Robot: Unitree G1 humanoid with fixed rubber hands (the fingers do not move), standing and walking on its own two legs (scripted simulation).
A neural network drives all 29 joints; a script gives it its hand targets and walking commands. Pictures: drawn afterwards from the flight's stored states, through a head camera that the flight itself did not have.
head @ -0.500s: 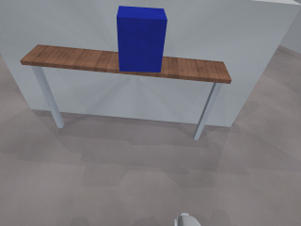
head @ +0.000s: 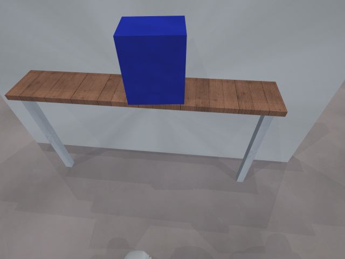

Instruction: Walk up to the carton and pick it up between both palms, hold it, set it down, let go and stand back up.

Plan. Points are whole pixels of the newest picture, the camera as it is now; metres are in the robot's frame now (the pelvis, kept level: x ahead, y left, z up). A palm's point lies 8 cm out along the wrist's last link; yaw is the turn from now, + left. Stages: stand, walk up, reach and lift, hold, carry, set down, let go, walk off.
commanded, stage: walk up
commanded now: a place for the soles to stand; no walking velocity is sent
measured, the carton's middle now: (154, 62) +0.84 +0.11 +0.03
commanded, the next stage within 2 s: none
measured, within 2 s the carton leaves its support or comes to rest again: neither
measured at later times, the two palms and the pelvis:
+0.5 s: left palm (68, 255) +0.18 +0.29 -0.14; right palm (259, 254) +0.19 -0.20 -0.13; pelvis +0.18 +0.04 +0.00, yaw +2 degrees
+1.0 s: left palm (114, 182) +0.38 +0.21 -0.12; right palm (262, 179) +0.41 -0.27 -0.14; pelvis +0.34 -0.02 +0.00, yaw +2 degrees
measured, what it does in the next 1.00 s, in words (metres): walks ahead: left foot, then right foot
